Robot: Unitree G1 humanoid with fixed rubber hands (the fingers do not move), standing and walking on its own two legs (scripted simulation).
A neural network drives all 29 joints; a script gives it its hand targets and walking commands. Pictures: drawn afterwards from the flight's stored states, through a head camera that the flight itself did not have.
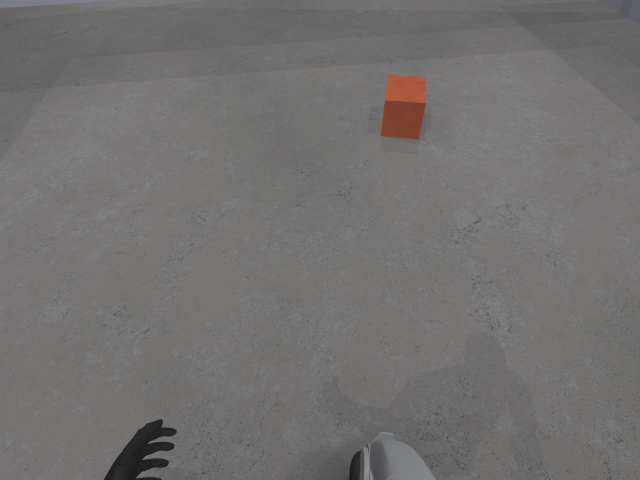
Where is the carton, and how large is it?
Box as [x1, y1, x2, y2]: [381, 74, 425, 138]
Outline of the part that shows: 388,74 381,135 418,138 425,105 425,77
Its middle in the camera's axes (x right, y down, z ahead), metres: +0.44 -0.69 +2.03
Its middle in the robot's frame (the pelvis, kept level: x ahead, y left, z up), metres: +1.89 -0.53 -0.62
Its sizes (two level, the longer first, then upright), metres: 0.266 0.197 0.205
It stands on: the floor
